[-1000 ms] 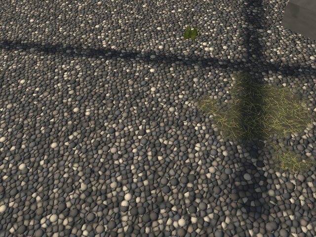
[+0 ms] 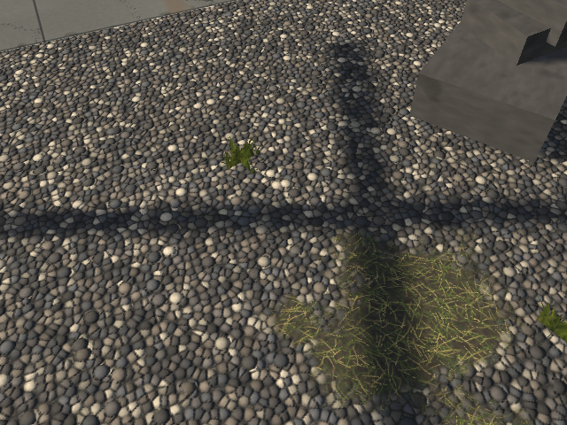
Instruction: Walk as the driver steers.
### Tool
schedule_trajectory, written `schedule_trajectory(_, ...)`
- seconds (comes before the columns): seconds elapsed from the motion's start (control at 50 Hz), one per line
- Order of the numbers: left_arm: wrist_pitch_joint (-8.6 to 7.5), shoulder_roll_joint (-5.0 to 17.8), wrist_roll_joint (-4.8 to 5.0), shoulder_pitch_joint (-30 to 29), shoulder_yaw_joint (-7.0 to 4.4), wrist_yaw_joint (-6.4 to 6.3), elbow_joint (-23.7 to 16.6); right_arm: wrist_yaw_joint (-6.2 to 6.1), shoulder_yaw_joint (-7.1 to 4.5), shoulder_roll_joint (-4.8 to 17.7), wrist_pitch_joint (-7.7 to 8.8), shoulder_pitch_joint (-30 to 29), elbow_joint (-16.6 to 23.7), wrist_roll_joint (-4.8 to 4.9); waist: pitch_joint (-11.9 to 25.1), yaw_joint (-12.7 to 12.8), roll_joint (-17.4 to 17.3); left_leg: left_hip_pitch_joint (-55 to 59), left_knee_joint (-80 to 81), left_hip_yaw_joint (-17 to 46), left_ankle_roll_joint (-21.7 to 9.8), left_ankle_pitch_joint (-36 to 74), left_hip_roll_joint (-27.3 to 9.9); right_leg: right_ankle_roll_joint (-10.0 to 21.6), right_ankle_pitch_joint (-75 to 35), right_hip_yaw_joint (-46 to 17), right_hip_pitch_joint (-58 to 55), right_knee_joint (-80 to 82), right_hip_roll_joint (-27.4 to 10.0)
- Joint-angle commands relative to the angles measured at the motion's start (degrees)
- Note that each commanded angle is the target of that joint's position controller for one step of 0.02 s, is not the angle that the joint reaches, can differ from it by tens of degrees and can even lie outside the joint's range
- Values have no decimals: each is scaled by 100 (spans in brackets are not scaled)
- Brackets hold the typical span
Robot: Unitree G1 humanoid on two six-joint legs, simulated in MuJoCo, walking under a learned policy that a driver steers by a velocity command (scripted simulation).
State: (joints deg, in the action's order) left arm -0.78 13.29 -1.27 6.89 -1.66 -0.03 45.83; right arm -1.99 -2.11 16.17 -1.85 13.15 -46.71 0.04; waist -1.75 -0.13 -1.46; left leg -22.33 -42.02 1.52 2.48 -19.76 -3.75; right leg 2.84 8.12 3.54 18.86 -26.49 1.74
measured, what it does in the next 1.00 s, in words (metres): steps on the spot, turning left: left foot, then right foot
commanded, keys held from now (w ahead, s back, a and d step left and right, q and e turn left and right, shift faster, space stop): q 0.48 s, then no key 0.52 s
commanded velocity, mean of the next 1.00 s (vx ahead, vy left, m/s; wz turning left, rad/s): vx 0.02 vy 0.00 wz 0.34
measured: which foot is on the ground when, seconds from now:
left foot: up 0.00-0.06, down 0.08-0.46, up 0.48-0.80, down 0.82-1.00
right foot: down 0.00-0.10, up 0.12-0.44, down 0.46-1.00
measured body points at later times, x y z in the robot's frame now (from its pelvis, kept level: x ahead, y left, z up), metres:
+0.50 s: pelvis +0.02 -0.01 +0.00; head +0.05 -0.02 +0.45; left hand +0.09 +0.30 -0.10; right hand +0.24 -0.26 -0.10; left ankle +0.01 +0.12 -0.72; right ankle +0.06 -0.12 -0.73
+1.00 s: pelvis +0.01 +0.02 +0.01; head +0.02 +0.03 +0.45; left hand +0.00 +0.30 -0.13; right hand +0.24 -0.17 -0.10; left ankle -0.04 +0.12 -0.73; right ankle +0.06 -0.12 -0.73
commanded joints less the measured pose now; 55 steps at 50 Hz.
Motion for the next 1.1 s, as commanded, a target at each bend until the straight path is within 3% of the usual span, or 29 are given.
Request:
schedule_trajectory(0.02,27,1110,101,-353,-313,-156,-347,2,-189,580,-4,239,333,-5,431,-102,817,594,161,-255,-227,171,88,942,700,-1252,-32,1120,-1657)
schedule_trajectory(0.06,87,1061,177,-332,-321,-204,-291,45,-211,547,7,328,348,-40,364,-196,695,823,718,-277,-447,488,139,722,655,-1065,-54,809,-1566)
schedule_trajectory(0.08,105,970,209,-228,-316,-215,-233,61,-245,668,15,359,401,-76,254,-223,432,899,1267,50,-641,1005,-12,440,579,-817,10,381,-1369)
schedule_trajectory(0.1,97,748,116,-6,-289,-214,-283,23,-363,1170,23,379,483,-85,267,36,-778,1006,1935,1222,-1051,2021,-817,-49,926,-73,326,-783,-683)
schedule_trajectory(0.12,88,685,79,-460,-287,-254,-445,27,-445,1437,40,328,510,-57,-41,-139,-1610,901,2515,2379,-1733,1913,-1393,-371,1509,272,1007,-1532,193)
schedule_trajectory(0.14,84,813,65,-815,-330,-259,-549,21,-416,1284,137,533,535,-163,19,-405,-1512,1138,2701,2762,-2035,2190,-1598,-402,2529,-297,1484,-2744,184)
schedule_trajectory(0.16,95,854,118,-622,-380,-227,-499,4,-389,1171,233,394,571,-176,208,-235,-1165,1284,2543,2471,-1960,2531,-1478,-390,2542,-618,1622,-3396,81)
schedule_trajectory(0.18,126,854,137,-387,-406,-222,-366,5,-396,1116,287,84,671,-87,310,-71,-738,1404,2346,2081,-1721,2867,-1227,-425,2292,-705,1667,-3576,7)
schedule_trajectory(0.22,121,840,97,-331,-412,-235,-318,-26,-386,1017,270,-211,773,69,538,27,-438,1613,2140,1767,-1461,3343,-1009,-525,1823,-726,1572,-3248,-95)
schedule_trajectory(0.28,55,646,177,-461,-334,-194,-368,-80,-437,1056,129,-78,784,69,764,-70,-588,1828,1970,1651,-1431,3602,-787,-672,1479,-644,1191,-2293,17)
schedule_trajectory(0.36,21,760,238,-403,-326,-97,-366,-87,-504,1182,2,-165,886,80,811,-139,-875,1548,1973,2011,-1453,3235,-740,-673,1270,-638,377,-1159,147)
schedule_trajectory(0.42,-26,884,229,87,-394,-27,-219,-78,-487,1129,-51,-480,979,175,742,146,-884,1236,1786,2227,-1173,2530,-468,-523,320,-536,-474,376,165)
schedule_trajectory(0.44,-28,1044,185,263,-455,-37,-156,-92,-447,991,-55,-423,995,168,786,152,-690,837,1554,2120,-925,1803,-238,-385,-159,-671,-1067,739,-153)
schedule_trajectory(0.46,0,1427,79,410,-542,-79,-184,-79,-357,659,-57,-208,1009,75,915,34,391,-17,410,1529,-601,220,332,39,-614,-1739,-1795,882,-1318)
schedule_trajectory(0.48,33,1767,-109,238,-600,-66,-216,-63,-380,635,7,-102,1191,94,646,-131,1753,-1115,-622,736,-286,-1701,1062,1029,-1439,-3138,-1540,1077,-2422)
schedule_trajectory(0.5,-24,1454,-147,37,-504,-69,-368,-58,-509,1133,54,-28,1074,19,566,-76,1240,-1120,-1810,922,-106,-1663,654,1444,-1357,-3187,-1239,1141,-2624)
schedule_trajectory(0.52,-58,1129,-96,-280,-414,-84,-432,-51,-603,1309,35,31,929,68,433,-195,875,-1055,-2252,935,-57,-1284,625,1253,-1155,-2591,-1037,1067,-2233)
schedule_trajectory(0.56,-76,942,100,-530,-347,-102,-449,-108,-577,1077,-66,139,756,21,232,-216,797,-1168,-2568,898,119,-688,621,922,-884,-1887,-1042,985,-1695)
schedule_trajectory(0.64,-18,948,90,-79,-299,-178,-220,-81,-395,645,-30,-264,935,76,309,59,938,-959,-1657,568,312,-339,553,1035,-1422,-1328,-1414,932,-1474)
schedule_trajectory(0.7,27,1123,111,-82,-321,-167,-135,-18,-235,417,-2,-480,1018,20,438,178,1119,-83,-266,175,325,-431,267,1014,-1492,-1133,-1328,855,-1464)
schedule_trajectory(0.74,61,1280,142,62,-352,-125,-50,9,-248,543,8,-445,975,54,446,236,1167,372,424,-79,287,-262,334,1030,-1682,-1202,-1251,754,-1510)
schedule_trajectory(0.78,75,1241,227,19,-315,-97,13,31,-263,549,14,-87,783,43,417,12,1030,1073,1746,-236,94,728,427,869,-1707,-1141,-1063,505,-1429)
schedule_trajectory(0.8,51,1129,262,237,-272,-81,121,35,-280,644,12,-35,748,10,373,-27,890,1519,2405,-107,-83,1339,388,608,-1485,-1090,-856,409,-1315)
schedule_trajectory(0.82,-20,967,158,388,-201,-43,137,-4,-320,913,0,17,786,-23,610,55,452,2230,2302,488,-284,2426,-117,207,-933,-924,-454,169,-1127)
schedule_trajectory(0.84,-114,696,-2,598,-124,21,89,-45,-387,1308,-43,-145,826,-75,767,405,-686,2376,1947,1124,-768,3277,-775,-194,283,-388,-92,-119,-578)
schedule_trajectory(0.86,-111,696,-10,312,-101,-4,108,35,-254,788,-6,-379,842,-110,789,240,-717,1658,2044,1189,-1096,2511,-859,-427,738,-344,-605,78,-515)
schedule_trajectory(0.88,-84,845,7,100,-127,-18,120,106,-188,545,50,-530,852,-136,591,188,-526,1454,2109,1015,-950,1734,-561,-514,426,-322,-762,136,-488)
schedule_trajectory(0.94,27,956,46,155,-160,-86,283,147,-185,613,175,-457,706,-128,198,141,-535,1113,2150,781,-601,1304,-227,-511,95,-305,-788,148,-495)
schedule_trajectory(1.1,35,918,74,288,-161,-133,724,107,-135,523,220,-415,430,-87,117,138,-77,1080,2054,605,-544,1408,-53,-525,-92,-312,-944,304,-543)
